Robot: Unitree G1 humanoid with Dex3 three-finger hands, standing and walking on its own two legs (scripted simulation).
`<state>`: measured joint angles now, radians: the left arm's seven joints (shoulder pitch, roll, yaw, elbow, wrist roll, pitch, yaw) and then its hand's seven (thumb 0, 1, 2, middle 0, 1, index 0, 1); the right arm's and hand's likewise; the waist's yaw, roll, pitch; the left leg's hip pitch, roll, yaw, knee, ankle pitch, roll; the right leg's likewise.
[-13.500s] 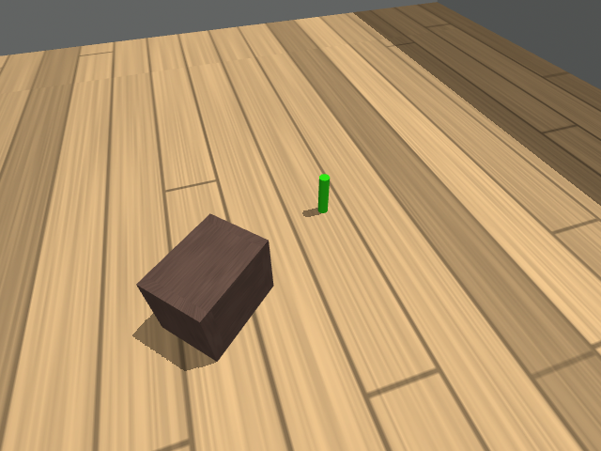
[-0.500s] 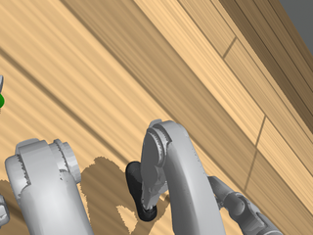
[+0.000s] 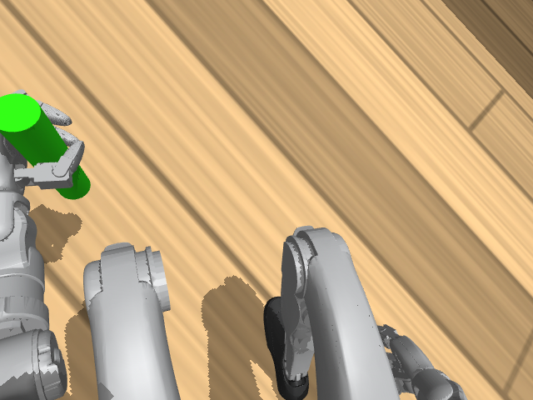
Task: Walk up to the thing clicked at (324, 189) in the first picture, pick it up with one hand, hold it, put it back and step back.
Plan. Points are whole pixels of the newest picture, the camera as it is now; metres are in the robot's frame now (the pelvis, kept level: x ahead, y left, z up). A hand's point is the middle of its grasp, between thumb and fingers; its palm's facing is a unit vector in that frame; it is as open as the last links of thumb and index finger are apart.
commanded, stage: settle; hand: left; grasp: from the side
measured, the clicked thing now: (51, 157) +0.44 +0.28 -0.08
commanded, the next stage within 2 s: lift in 0.88 s
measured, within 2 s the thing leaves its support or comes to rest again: neither
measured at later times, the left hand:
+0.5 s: hand (43, 125) +0.45 +0.27 +0.00, palm faces +0.17 -0.98 -0.05, open 6.6 cm
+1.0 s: hand (42, 115) +0.45 +0.26 +0.03, palm faces +0.18 -0.98 -0.06, open 6.6 cm
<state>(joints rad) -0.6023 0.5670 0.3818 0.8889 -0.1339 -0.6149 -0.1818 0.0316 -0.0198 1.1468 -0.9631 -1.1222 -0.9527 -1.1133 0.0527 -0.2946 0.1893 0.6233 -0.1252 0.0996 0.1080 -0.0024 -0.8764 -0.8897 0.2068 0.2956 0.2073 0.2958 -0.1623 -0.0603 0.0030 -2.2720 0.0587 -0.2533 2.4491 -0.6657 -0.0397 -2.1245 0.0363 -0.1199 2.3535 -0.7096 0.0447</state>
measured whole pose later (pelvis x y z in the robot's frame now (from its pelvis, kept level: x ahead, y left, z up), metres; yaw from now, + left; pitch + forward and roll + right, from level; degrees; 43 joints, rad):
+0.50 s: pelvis +0.01 -0.01 +0.03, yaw +3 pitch +31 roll -7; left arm -0.64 0.48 0.42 0.86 -0.12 -0.54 -0.24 0.03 -0.02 1.15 -0.97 -1.12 -0.96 -1.11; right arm 0.07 -0.29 0.08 0.64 -0.09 0.07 0.07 0.00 -0.89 -0.89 0.20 0.30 0.21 0.30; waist -0.13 -0.02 -0.07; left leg -2.21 0.07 -0.18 2.33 -0.67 -0.05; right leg -2.10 0.02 -0.08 2.29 -0.73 0.02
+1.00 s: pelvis +0.00 -0.01 +0.05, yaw +5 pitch +32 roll -5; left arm -0.68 0.45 0.41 0.92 -0.10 -0.55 -0.23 0.03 -0.02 1.15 -0.97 -1.12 -0.96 -1.11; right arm 0.11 -0.28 0.06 0.66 -0.08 0.06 0.06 0.00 -0.89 -0.89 0.20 0.30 0.21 0.30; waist -0.13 -0.01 -0.10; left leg -2.16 0.07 -0.15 2.25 -0.65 -0.04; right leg -2.07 0.01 -0.06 2.23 -0.71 0.02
